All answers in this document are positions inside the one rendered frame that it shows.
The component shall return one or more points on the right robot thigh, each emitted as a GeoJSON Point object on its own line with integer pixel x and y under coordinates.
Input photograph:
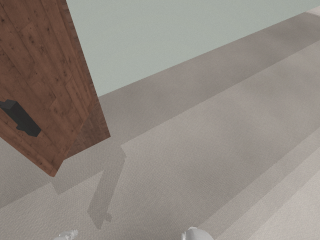
{"type": "Point", "coordinates": [195, 234]}

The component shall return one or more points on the left robot hand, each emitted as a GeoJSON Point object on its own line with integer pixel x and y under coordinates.
{"type": "Point", "coordinates": [67, 235]}

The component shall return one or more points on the cupboard door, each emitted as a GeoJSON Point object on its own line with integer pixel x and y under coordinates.
{"type": "Point", "coordinates": [41, 69]}

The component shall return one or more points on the handle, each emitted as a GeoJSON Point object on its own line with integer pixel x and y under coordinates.
{"type": "Point", "coordinates": [25, 123]}

